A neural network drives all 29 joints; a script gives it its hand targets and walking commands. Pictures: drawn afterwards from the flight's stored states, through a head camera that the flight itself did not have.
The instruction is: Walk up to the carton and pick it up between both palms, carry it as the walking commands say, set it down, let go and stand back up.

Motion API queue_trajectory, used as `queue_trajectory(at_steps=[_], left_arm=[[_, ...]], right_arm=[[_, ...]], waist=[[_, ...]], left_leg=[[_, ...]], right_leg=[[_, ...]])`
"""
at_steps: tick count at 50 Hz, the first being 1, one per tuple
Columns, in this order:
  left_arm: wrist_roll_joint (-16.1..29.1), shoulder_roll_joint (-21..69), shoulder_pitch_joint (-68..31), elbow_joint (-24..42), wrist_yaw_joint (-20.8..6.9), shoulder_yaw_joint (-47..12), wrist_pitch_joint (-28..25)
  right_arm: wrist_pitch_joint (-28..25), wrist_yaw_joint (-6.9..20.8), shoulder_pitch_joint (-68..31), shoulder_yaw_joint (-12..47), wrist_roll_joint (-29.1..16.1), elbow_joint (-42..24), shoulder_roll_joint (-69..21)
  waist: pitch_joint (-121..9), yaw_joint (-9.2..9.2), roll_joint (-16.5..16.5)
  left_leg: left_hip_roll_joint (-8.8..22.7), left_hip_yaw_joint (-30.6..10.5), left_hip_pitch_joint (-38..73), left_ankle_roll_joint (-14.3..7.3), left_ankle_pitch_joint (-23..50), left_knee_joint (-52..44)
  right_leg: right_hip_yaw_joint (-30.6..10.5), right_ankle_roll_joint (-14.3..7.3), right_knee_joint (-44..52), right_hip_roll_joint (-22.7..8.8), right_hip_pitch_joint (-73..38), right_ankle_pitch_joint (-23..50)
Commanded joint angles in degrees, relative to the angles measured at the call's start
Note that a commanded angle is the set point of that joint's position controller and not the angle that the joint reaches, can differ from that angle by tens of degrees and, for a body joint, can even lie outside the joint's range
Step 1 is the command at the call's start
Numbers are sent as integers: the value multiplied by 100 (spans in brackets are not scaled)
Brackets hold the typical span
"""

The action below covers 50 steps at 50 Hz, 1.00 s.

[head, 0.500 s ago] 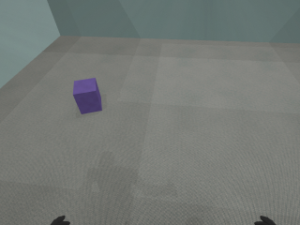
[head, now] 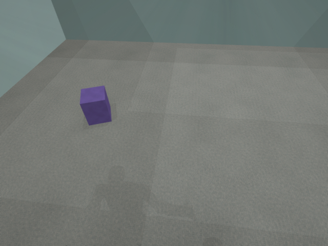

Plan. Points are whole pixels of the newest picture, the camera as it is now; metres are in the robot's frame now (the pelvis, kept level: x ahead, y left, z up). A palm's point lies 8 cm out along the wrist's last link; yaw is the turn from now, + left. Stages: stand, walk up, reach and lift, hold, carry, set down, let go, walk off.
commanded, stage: stand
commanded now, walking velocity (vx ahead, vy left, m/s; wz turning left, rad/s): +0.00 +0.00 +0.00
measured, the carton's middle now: (96, 105) +1.38 +0.67 -0.66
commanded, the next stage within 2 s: walk up in 0.32 s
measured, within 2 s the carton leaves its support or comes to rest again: neither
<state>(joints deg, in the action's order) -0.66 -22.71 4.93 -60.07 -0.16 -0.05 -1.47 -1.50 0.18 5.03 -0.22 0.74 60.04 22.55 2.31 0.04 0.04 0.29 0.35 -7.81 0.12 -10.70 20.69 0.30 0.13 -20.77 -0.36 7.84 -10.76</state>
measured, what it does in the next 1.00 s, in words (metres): steps to the left: left foot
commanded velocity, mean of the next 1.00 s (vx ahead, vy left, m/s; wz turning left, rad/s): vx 0.25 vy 0.04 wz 0.22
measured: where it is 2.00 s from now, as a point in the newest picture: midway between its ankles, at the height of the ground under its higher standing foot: (124, 200)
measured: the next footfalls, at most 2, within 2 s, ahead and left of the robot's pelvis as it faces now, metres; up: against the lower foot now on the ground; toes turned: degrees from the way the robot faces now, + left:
left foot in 0.90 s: +0.15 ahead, +0.28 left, +0.00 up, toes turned +20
right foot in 1.34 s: +0.53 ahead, +0.11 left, +0.00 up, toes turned +13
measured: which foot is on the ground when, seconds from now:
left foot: down 0.00-0.54, up 0.56-0.88, down 0.90-1.00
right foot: down 0.00-0.90, up 0.92-1.00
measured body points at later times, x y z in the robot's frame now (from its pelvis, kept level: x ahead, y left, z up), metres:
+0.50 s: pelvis +0.01 +0.00 +0.00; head +0.01 +0.00 +0.45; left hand +0.11 +0.32 -0.11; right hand +0.12 -0.32 -0.11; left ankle +0.01 +0.12 -0.75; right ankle +0.01 -0.12 -0.75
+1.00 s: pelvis +0.13 +0.14 -0.03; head +0.16 +0.17 +0.42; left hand +0.08 +0.42 -0.17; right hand +0.30 -0.09 -0.15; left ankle +0.11 +0.26 -0.75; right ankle +0.06 -0.06 -0.66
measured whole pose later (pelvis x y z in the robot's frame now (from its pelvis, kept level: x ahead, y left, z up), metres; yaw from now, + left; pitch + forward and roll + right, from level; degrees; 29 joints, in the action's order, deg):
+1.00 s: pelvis +0.13 +0.14 -0.03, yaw +15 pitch +0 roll +0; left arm -2.2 -17.6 16.6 -54.9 -1.2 3.9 -1.9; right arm -2.3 2.1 10.8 -1.7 1.2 51.0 14.5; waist 3.8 1.9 2.1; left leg 3.4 3.6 -20.1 0.4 -19.9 39.7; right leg 1.5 0.6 -67.1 -9.3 19.8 -26.5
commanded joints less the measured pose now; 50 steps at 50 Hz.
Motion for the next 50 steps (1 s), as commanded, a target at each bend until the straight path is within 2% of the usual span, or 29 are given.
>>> queue_trajectory(at_steps=[1,25,26,27,28,29,30,31,33,34,37,40,42,43,44,45,46,47,48,50], left_arm=[[4,-993,-239,232,26,175,-51],[10,-1007,-222,189,41,182,-27],[3,-724,-564,489,-122,459,258],[-74,-658,131,506,127,347,328],[-12,-986,1563,144,257,521,291],[-47,-1425,1918,27,370,667,182],[-96,-1194,1606,134,467,569,102],[-93,-1004,1173,314,415,531,59],[-113,-815,826,499,305,514,-63],[-110,-718,727,589,237,510,-100],[-117,-613,989,637,142,546,-140],[-138,-642,1128,692,21,574,-163],[-123,-572,1160,680,-81,580,-149],[-112,-549,1145,652,-106,584,-122],[-84,-509,1112,640,-113,578,-101],[-135,-239,1259,667,-108,509,-105],[-217,295,986,978,-126,408,-163],[-165,331,704,1409,-137,417,-201],[-188,182,392,1379,-99,417,-211],[-115,241,433,1217,-114,384,-244]], right_arm=[[-51,-26,-239,-175,-3,-236,987],[-24,-39,-221,-188,-8,-179,1009],[332,-203,898,-581,174,-245,1060],[485,139,-96,-451,120,-512,792],[533,446,-1555,-483,116,-1435,542],[498,484,-1811,-337,238,-1724,99],[428,444,-1244,-394,273,-1665,97],[359,431,-753,-463,243,-1517,172],[368,547,-254,-574,145,-1349,332],[391,601,-173,-583,106,-1325,294],[390,675,-528,-451,-22,-1522,-9],[317,640,-556,-316,-112,-1574,-213],[242,499,-263,-323,-85,-1476,-246],[197,434,77,-347,-38,-1354,-191],[137,368,647,-387,22,-1173,-57],[66,282,1542,-483,115,-851,292],[-37,191,2480,-603,201,-686,924],[-54,100,2806,-729,70,-746,1652],[-98,74,2444,-625,34,-707,1227],[-162,79,1543,-445,15,-850,444]], waist=[[-307,1,-10],[-339,-2,-7],[-307,-411,173],[60,167,-920],[285,1031,18],[383,1101,1133],[119,719,305],[46,407,432],[9,98,724],[164,38,869],[543,179,969],[496,182,1247],[263,168,1591],[135,35,1422],[-145,-286,984],[-649,-682,-113],[-726,-1043,-1720],[-1042,-1190,-2580],[-684,-899,-1631],[-42,-320,-811]], left_leg=[[681,-570,4,-182,429,-382],[705,-559,101,-171,677,-432],[1582,-1797,556,-554,-2699,-587],[687,-1499,-1841,-552,-2924,60],[-55,-416,-4141,153,-2426,1242],[262,-432,-4601,140,-1560,3227],[570,-667,-4322,161,-1131,3896],[626,-648,-3935,209,-979,4157],[653,-553,-3182,278,-543,4488],[629,-372,-3000,342,-371,4350],[672,-89,-2630,405,-125,3261],[543,372,-1706,275,-337,2180],[399,658,-1224,186,-754,1991],[265,831,-888,136,-762,1779],[62,1129,-129,51,-555,1403],[-47,951,1080,-100,-723,1235],[1351,-1425,1755,-369,-1763,304],[2753,-4153,1962,-978,-2105,-1029],[2606,-3905,1580,-1108,-1777,-931],[1987,-2611,716,-958,-184,-558]], right_leg=[[-572,-207,382,-686,-20,441],[-547,-191,433,-718,-142,677],[-122,-33,-1437,-399,1529,-2294],[-614,-146,-824,-1005,8,-2553],[-1570,-466,967,-1862,-1689,-3062],[-3107,-562,1567,-3223,-1447,-3502],[-2619,-566,1405,-3120,-1401,-2944],[-2081,-487,1335,-2867,-1017,-2784],[-1175,-429,1374,-2458,-404,-2344],[-711,-365,1371,-2229,-164,-2081],[71,-298,1318,-2015,80,-1381],[527,-233,1239,-1834,350,-1177],[664,-334,1117,-1715,298,-1376],[829,-374,586,-1642,273,-1273],[1145,-333,-450,-1453,439,-762],[1420,-232,-2399,-1038,991,-523],[1078,-64,-4341,-556,2559,-2339],[326,3,-5560,-317,3817,-2633],[-182,-93,-5774,-773,4018,-1997],[-234,2,-5226,-1012,3597,-1028]])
